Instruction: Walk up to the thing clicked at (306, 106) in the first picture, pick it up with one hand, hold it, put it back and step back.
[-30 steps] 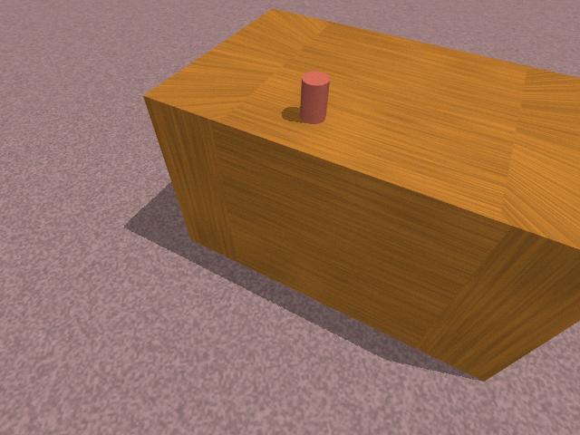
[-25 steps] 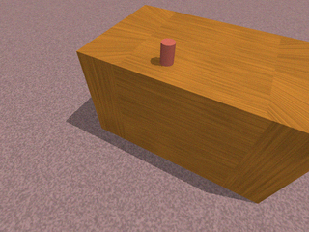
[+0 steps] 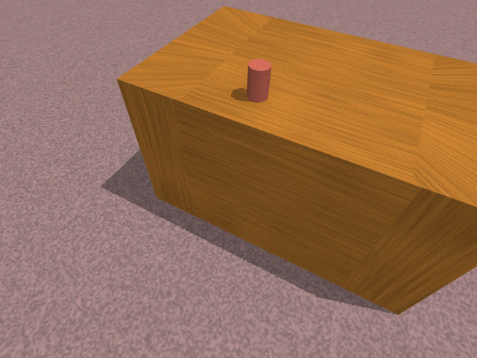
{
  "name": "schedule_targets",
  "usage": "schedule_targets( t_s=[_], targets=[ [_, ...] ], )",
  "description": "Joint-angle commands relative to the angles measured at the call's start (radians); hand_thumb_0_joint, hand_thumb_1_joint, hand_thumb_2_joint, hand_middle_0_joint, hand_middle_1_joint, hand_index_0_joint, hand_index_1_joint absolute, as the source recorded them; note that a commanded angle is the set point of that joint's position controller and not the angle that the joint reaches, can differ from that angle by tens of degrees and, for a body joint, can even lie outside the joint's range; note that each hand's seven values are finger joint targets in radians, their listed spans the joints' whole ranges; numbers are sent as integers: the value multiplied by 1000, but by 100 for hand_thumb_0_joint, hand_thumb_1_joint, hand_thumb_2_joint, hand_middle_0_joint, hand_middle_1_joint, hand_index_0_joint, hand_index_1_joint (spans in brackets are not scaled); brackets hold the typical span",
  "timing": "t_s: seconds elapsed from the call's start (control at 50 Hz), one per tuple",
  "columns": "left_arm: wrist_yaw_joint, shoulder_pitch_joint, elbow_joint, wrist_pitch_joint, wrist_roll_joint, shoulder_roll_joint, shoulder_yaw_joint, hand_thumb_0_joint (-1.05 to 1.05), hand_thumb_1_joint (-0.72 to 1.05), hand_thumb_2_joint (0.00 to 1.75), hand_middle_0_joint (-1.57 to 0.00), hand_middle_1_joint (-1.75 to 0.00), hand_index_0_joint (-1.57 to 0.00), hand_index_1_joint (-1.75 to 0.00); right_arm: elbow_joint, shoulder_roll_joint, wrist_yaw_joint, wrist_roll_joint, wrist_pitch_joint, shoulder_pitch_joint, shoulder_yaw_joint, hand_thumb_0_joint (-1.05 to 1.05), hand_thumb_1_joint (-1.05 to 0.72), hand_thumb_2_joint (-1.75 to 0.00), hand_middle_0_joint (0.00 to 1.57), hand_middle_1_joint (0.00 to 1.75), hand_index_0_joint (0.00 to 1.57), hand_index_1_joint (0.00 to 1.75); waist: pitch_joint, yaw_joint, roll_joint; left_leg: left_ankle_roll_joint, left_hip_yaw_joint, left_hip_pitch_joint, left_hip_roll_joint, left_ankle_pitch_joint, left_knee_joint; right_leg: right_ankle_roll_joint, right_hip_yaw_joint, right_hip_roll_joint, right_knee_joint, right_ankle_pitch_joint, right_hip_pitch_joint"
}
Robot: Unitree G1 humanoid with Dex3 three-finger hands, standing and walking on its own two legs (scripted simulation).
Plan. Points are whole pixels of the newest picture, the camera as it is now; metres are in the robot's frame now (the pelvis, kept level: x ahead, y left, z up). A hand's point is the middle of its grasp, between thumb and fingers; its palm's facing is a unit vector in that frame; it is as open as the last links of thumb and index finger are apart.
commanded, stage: stand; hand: left
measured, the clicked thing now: (258, 81) +0.87 -0.07 -0.03
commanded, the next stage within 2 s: walk up in 0.52 s
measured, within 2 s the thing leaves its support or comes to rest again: neither
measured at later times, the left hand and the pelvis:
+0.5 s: hand out of the picture +0.08 +0.25 -0.16, palm faces -0.02 -0.94 -0.34, open 7.4 cm; pelvis +0.00 +0.00 +0.00, yaw +0 degrees
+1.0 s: hand (123, 324) +0.20 +0.22 -0.14, palm faces -0.22 -0.88 -0.43, open 7.4 cm; pelvis +0.10 -0.04 -0.02, yaw -15 degrees
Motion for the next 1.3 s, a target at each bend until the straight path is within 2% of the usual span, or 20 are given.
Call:
schedule_targets(
  t_s=[0.0, 0.48, 0.5, 0.52, 0.58, 0.6, 0.62, 0.66, 0.74, 0.78, 0.8, 0.82, 0.84, 0.94, 1.12, 1.2, 1.22, 1.24, 1.26, 1.28],
  targets=[
    [16, -32, -60, -17, -1, 209, 40, 0, 90, 90, -20, -30, -20, -30, -59, -209, -17, 5, -19, -33, -43, 0, -90, -90, 20, 30, 20, 30, -91, 4, 2, 33, -89, 19, 118, 174, -49, -29, 93, -127, -40, 150, 14],
    [17, -30, -61, -19, 0, 215, 45, 0, 90, 90, -20, -30, -20, -30, -59, -210, -17, 4, -18, -25, -44, 0, -90, -90, 20, 30, 20, 30, -93, 2, -4, 35, -84, 22, 116, 168, -50, -27, 100, -135, -57, 171, 31],
    [-5, 69, -135, -17, 12, 280, 99, 0, 90, 90, -20, -30, -20, -30, -153, -295, 0, -24, -36, -11, -110, 0, -90, -90, 20, 30, 20, 30, -135, -6, -14, 76, -7, 117, 59, -275, 91, -69, 178, -82, 1, -233, -78],
    [-13, 72, -131, -15, 22, 281, 103, 0, 90, 90, -20, -30, -20, -30, -148, -291, 7, -30, -39, 8, -117, 0, -90, -90, 20, 30, 20, 30, -74, -13, -14, 92, -34, 100, 69, -403, 114, -92, 237, -115, 1, -428, -212],
    [-27, -63, -217, -20, 18, 223, 100, 0, 90, 90, -20, -30, -20, -30, -163, -285, 17, -24, -38, 93, -139, 0, -90, -90, 20, 30, 20, 30, 106, -96, 17, 155, -167, 165, 156, -491, -17, -56, 179, -44, 145, -400, -571],
    [-28, -74, -237, -23, 15, 199, 95, 0, 90, 90, -20, -30, -20, -30, -165, -325, 10, -26, -44, 150, -158, 0, -90, -90, 20, 30, 20, 30, 71, -134, 153, 228, -322, 234, 314, -491, -140, -39, 47, 18, 402, -286, -625],
    [-23, -57, -253, -28, 23, 226, 102, 0, 90, 90, -20, -30, -20, -30, -189, -346, 10, -29, -51, 149, -166, 0, -90, -90, 20, 30, 20, 30, 76, -125, 132, 295, -412, 201, 435, -439, -191, -27, 60, -43, 542, -313, -650],
    [-37, 31, -252, -32, 19, 237, 103, 0, 90, 90, -20, -30, -20, -30, -234, -326, 14, -26, -59, 97, -162, 0, -90, -90, 20, 30, 20, 30, 44, -59, 61, 292, -327, 140, 419, -354, -179, -12, 83, -112, 531, -274, -539],
    [-59, 164, -231, -40, 15, 232, 117, 0, 90, 90, -20, -30, -20, -30, -306, -304, 32, -40, -44, -24, -157, 0, -90, -90, 20, 30, 20, 30, 19, 17, 170, 174, 15, -45, 242, -163, -7, -16, -18, -66, 289, -145, -186],
    [-41, 373, -177, -49, 14, 267, 147, 0, 90, 90, -20, -30, -20, -30, -335, -256, 37, -33, -27, -22, -138, 0, -90, -90, 20, 30, 20, 30, -74, 113, -44, 120, 137, -207, 140, -99, 360, -18, -42, 4, 173, 2, 159],
    [-18, 467, -173, -58, 20, 354, 176, 0, 90, 90, -20, -30, -20, -30, -349, -188, 41, -23, -21, 27, -114, 0, -90, -90, 20, 30, 20, 30, -85, 160, -290, 72, 166, -383, 42, -244, 647, -55, 182, -87, 45, -215, 259],
    [-8, 424, -230, -68, 20, 443, 186, 0, 90, 90, -20, -30, -20, -30, -382, -179, 42, -14, -13, 43, -107, 0, -90, -90, 20, 30, 20, 30, -67, 117, -383, 29, 58, -562, -57, -437, 803, -194, 764, -352, -172, -438, 187],
    [-8, 346, -265, -64, 7, 435, 175, 0, 90, 90, -20, -30, -20, -30, -370, -274, 32, -26, -3, 10, -133, 0, -90, -90, 20, 30, 20, 30, 33, 86, -164, 18, -66, -527, 40, -410, 848, -280, 843, -419, -169, -519, 15],
    [8, 256, -315, -79, -11, 330, 141, 0, 90, 90, -20, -30, -20, -30, -302, -264, 48, -22, 8, 174, -134, 0, -90, -90, 20, 30, 20, 30, 32, 3, -106, 18, -56, -423, 114, -150, 731, -189, 372, -206, -56, -142, -69],
    [26, 318, -379, -97, 2, 380, 159, 0, 90, 90, -20, -30, -20, -30, -433, -256, 77, -44, -6, 60, -156, 0, -90, -90, 20, 30, 20, 30, 33, 34, -123, 1, -22, -406, 117, -93, 452, -214, 327, -213, 69, 0, -114],
    [39, 246, -413, -88, 8, 361, 135, 0, 90, 90, -20, -30, -20, -30, -416, -281, 75, -42, -17, 238, -184, 0, -90, -90, 20, 30, 20, 30, -32, -94, -79, 46, 63, -40, 52, -89, 298, -150, 224, -161, 312, 141, -313],
    [44, 268, -417, -87, 9, 294, 112, 0, 90, 90, -20, -30, -20, -30, -385, -336, 69, -50, -24, 378, -207, 0, -90, -90, 20, 30, 20, 30, -103, -170, 108, 79, -10, 113, 62, -171, 199, -100, 128, -73, 620, 168, -370],
    [48, 342, -428, -87, -8, 196, 85, 0, 90, 90, -20, -30, -20, -30, -404, -412, 56, -55, -31, 403, -226, 0, -90, -90, 20, 30, 20, 30, -119, -157, 387, 156, -441, 239, 323, -209, 30, -38, 60, 97, 896, -244, -616],
    [64, 375, -401, -83, -10, 275, 100, 0, 90, 90, -20, -30, -20, -30, -424, -442, 52, -9, -27, 326, -230, 0, -90, -90, 20, 30, 20, 30, -131, -98, 299, 251, -675, 135, 445, -253, -88, -47, 104, 63, 1000, -395, -606],
    [64, 337, -383, -81, -5, 321, 99, 0, 90, 90, -20, -30, -20, -30, -440, -406, 50, 0, -25, 260, -221, 0, -90, -90, 20, 30, 20, 30, -34, -61, 143, 246, -590, -32, 428, -294, -92, -49, 133, 11, 1032, -328, -568]
  ],
)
